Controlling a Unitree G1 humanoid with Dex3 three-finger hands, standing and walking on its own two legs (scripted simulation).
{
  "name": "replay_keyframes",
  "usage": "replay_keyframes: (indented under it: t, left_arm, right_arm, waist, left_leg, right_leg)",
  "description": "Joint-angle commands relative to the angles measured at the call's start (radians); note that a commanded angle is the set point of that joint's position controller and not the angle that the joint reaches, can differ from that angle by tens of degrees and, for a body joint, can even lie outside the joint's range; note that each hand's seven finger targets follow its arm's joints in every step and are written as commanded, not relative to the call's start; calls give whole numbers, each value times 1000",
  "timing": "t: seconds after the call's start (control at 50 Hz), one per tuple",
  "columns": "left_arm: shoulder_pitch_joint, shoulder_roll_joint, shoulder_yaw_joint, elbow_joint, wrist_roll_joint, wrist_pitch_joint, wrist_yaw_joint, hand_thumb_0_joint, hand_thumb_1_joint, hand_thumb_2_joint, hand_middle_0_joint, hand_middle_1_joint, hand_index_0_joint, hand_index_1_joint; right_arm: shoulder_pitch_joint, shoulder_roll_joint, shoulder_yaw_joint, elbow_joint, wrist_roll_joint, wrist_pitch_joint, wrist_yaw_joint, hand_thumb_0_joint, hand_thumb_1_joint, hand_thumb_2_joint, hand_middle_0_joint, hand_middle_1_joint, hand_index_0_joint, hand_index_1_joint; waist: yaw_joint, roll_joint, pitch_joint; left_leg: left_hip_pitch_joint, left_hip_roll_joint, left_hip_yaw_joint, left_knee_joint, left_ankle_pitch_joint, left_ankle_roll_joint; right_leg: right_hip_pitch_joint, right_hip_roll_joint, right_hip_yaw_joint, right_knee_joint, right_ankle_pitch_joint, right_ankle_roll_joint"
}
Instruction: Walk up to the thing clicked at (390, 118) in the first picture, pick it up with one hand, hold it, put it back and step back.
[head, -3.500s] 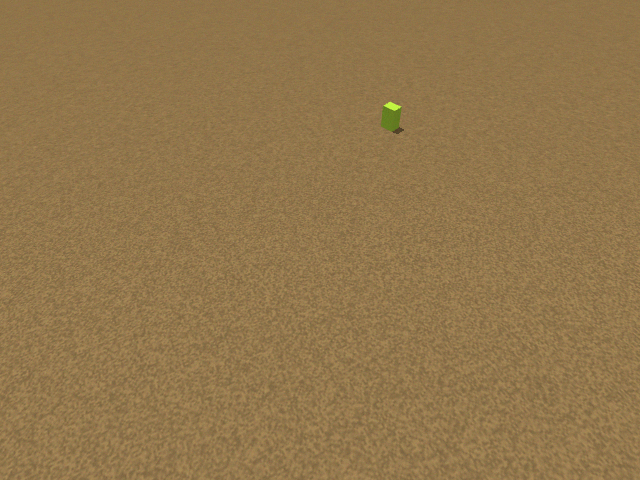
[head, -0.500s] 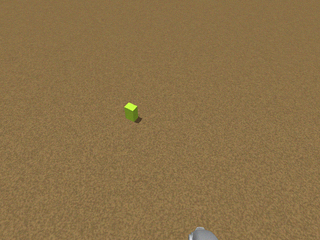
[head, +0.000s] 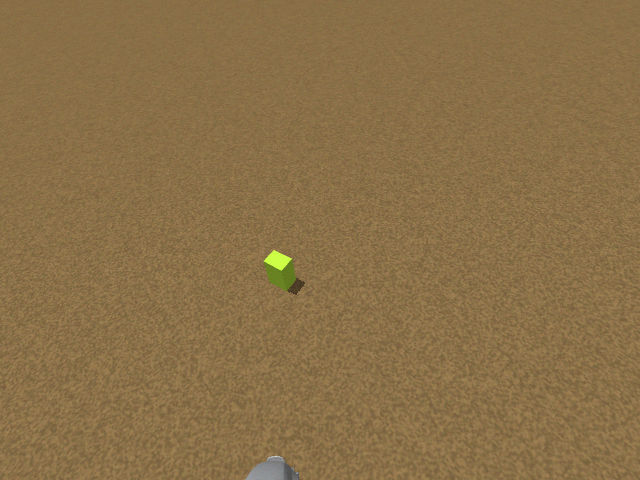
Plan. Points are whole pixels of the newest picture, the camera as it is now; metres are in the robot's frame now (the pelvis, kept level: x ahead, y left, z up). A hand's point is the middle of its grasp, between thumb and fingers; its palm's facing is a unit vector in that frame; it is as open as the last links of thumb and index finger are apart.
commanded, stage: walk up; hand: left
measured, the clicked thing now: (280, 270) +0.94 +0.25 -0.71
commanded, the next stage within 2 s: none
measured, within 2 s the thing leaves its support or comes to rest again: neither
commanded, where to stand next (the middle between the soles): +0.63 +0.03 m, yaw -2 degrees
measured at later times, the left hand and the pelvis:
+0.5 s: hand (150, 408) +0.26 +0.31 -0.15, palm faces -0.05 -0.94 -0.34, open 7.4 cm; pelvis +0.22 +0.04 +0.00, yaw +0 degrees
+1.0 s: hand (177, 314) +0.43 +0.31 -0.14, palm faces -0.01 -0.91 -0.41, open 7.4 cm; pelvis +0.40 +0.03 -0.01, yaw +1 degrees
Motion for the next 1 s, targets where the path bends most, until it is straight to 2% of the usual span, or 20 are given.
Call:
replay_keyframes:
  t: [0.0, 0.1, 0.14, 0.16, 0.18, 0.2, 0.22, 0.24, 0.3, 0.44, 0.54, 0.58, 0.6, 0.62, 0.64, 0.68, 0.76, 0.9, 0.94, 0.98]
  left_arm:
    - [17, 300, 94, -70, -2, -23, 16, 0, 900, 900, -200, -300, -200, -300]
    - [52, 313, 87, -60, -4, -12, 17, 0, 900, 900, -200, -300, -200, -300]
    - [44, 304, 74, -67, -6, -7, 24, 0, 900, 900, -200, -300, -200, -300]
    - [68, 261, 56, -70, -8, -2, 27, 0, 900, 900, -200, -300, -200, -300]
    - [123, 173, 29, -90, -21, 1, 28, 0, 900, 900, -200, -300, -200, -300]
    - [144, 217, 42, -76, -33, 6, 40, 0, 900, 900, -200, -300, -200, -300]
    - [67, 283, 45, -61, -17, 10, 47, 0, 900, 900, -200, -300, -200, -300]
    - [76, 273, 38, -55, -24, 8, 42, 0, 900, 900, -200, -300, -200, -300]
    - [157, 255, 44, -5, -26, 21, 26, 0, 900, 900, -200, -300, -200, -300]
    - [42, 228, 58, -24, -2, 26, -12, 0, 900, 900, -200, -300, -200, -300]
    - [9, 215, 65, -14, -1, 10, -12, 0, 900, 900, -200, -300, -200, -300]
    - [110, 243, 80, 17, 4, -4, 2, 0, 900, 900, -200, -300, -200, -300]
    - [198, 283, 96, 34, 6, -15, 16, 0, 900, 900, -200, -300, -200, -300]
    - [260, 376, 120, 25, 8, -26, 32, 0, 900, 900, -200, -300, -200, -300]
    - [238, 412, 116, 13, -6, -20, 34, 0, 900, 900, -200, -300, -200, -300]
    - [150, 354, 100, -26, -23, -18, 41, 0, 900, 900, -200, -300, -200, -300]
    - [68, 295, 77, -58, -15, -19, 44, 0, 900, 900, -200, -300, -200, -300]
    - [78, 329, 88, -92, -2, -20, 36, 0, 900, 900, -200, -300, -200, -300]
    - [52, 335, 85, -99, -4, -16, 33, 0, 900, 900, -200, -300, -200, -300]
    - [5, 328, 77, -100, -5, -9, 34, 0, 900, 900, -200, -300, -200, -300]
  right_arm:
    - [-64, -149, -53, -88, -5, -28, 11, 0, -900, -900, 200, 300, 200, 300]
    - [-110, -146, -56, -101, 1, -39, 15, 0, -900, -900, 200, 300, 200, 300]
    - [-17, -169, -65, -75, -1, -45, 5, 0, -900, -900, 200, 300, 200, 300]
    - [114, -215, -82, -40, -8, -52, -8, 0, -900, -900, 200, 300, 200, 300]
    - [224, -318, -115, -38, -29, -56, -24, 0, -900, -900, 200, 300, 200, 300]
    - [194, -359, -121, -75, 3, -58, -32, 0, -900, -900, 200, 300, 200, 300]
    - [167, -330, -120, -73, 35, -51, -34, 0, -900, -900, 200, 300, 200, 300]
    - [111, -288, -100, -93, 35, -51, -42, 0, -900, -900, 200, 300, 200, 300]
    - [5, -222, -66, -112, 32, -57, -44, 0, -900, -900, 200, 300, 200, 300]
    - [-5, -251, -76, -143, 16, -67, -29, 0, -900, -900, 200, 300, 200, 300]
    - [-27, -244, -75, -157, 18, -50, -26, 0, -900, -900, 200, 300, 200, 300]
    - [-28, -209, -58, -166, 16, -43, -28, 0, -900, -900, 200, 300, 200, 300]
    - [26, -152, -38, -164, 17, -44, -29, 0, -900, -900, 200, 300, 200, 300]
    - [67, -83, -11, -178, 18, -44, -28, 0, -900, -900, 200, 300, 200, 300]
    - [32, -180, -37, -164, 19, -34, -39, 0, -900, -900, 200, 300, 200, 300]
    - [2, -205, -43, -131, 32, -25, -45, 0, -900, -900, 200, 300, 200, 300]
    - [76, -173, -44, -81, 19, -11, -26, 0, -900, -900, 200, 300, 200, 300]
    - [-45, -163, -59, -119, -1, -10, 7, 0, -900, -900, 200, 300, 200, 300]
    - [-45, -163, -61, -115, 1, -21, 10, 0, -900, -900, 200, 300, 200, 300]
    - [30, -168, -72, -84, -2, -27, 6, 0, -900, -900, 200, 300, 200, 300]
  waist:
    - [36, -167, 4]
    - [25, -164, -7]
    - [-39, -98, -44]
    - [-95, 14, -138]
    - [-126, 266, -242]
    - [-115, 220, -252]
    - [-116, 59, -194]
    - [-83, 11, -140]
    - [-16, 79, -42]
    - [-30, 100, 25]
    - [-14, 55, 3]
    - [49, -26, -54]
    - [87, -198, -124]
    - [93, -410, -155]
    - [99, -310, -130]
    - [73, -156, -65]
    - [3, -221, -54]
    - [36, -201, -15]
    - [18, -191, -22]
    - [-46, -153, -39]
  left_leg:
    - [-9, 31, 39, -170, 109, 0]
    - [128, -8, 92, -260, 72, 33]
    - [324, -52, 113, -310, 45, 56]
    - [509, -49, 68, -362, -17, 101]
    - [719, 205, -305, -425, -103, 181]
    - [758, 360, -647, -556, -112, 285]
    - [651, 342, -563, -540, -45, 293]
    - [580, 291, -387, -522, 86, 257]
    - [365, 193, -127, -563, 86, 201]
    - [273, 170, -62, -645, -197, 230]
    - [240, 153, -19, -533, -151, 199]
    - [188, 113, 25, -343, -72, 159]
    - [136, 37, 96, -83, -25, 126]
    - [-41, -82, 126, 198, -272, 70]
    - [-158, -109, 57, 301, -341, 52]
    - [-163, -43, -66, 351, -222, 51]
    - [-20, -9, -24, 162, -130, 21]
    - [47, 13, 37, -131, -21, 6]
    - [120, 3, 52, -191, -6, 14]
    - [280, -27, 96, -241, 31, 23]
  right_leg:
    - [-15, -254, 183, -223, -120, -144]
    - [-6, -251, 153, -121, 65, -136]
    - [-73, -221, 103, 55, 234, -108]
    - [-119, -147, 41, 320, 311, -72]
    - [-346, -50, 12, 646, 45, -3]
    - [-516, 64, 83, 752, -311, 6]
    - [-505, -11, 198, 813, -286, -2]
    - [-487, -31, 231, 805, -217, -3]
    - [-378, -95, 193, 641, -106, 16]
    - [-346, -116, 106, 325, 27, 55]
    - [-180, -71, 62, 176, 90, 37]
    - [25, -37, 57, 132, 59, 27]
    - [170, -82, 151, 20, -69, 2]
    - [266, -321, 544, -105, -175, -58]
    - [262, -437, 801, -178, -206, -194]
    - [171, -381, 603, -144, -42, -204]
    - [3, -268, 295, -131, 121, -164]
    - [-76, -282, 263, -164, -200, -170]
    - [-108, -280, 247, -132, -203, -160]
    - [-200, -251, 192, -45, -215, -128]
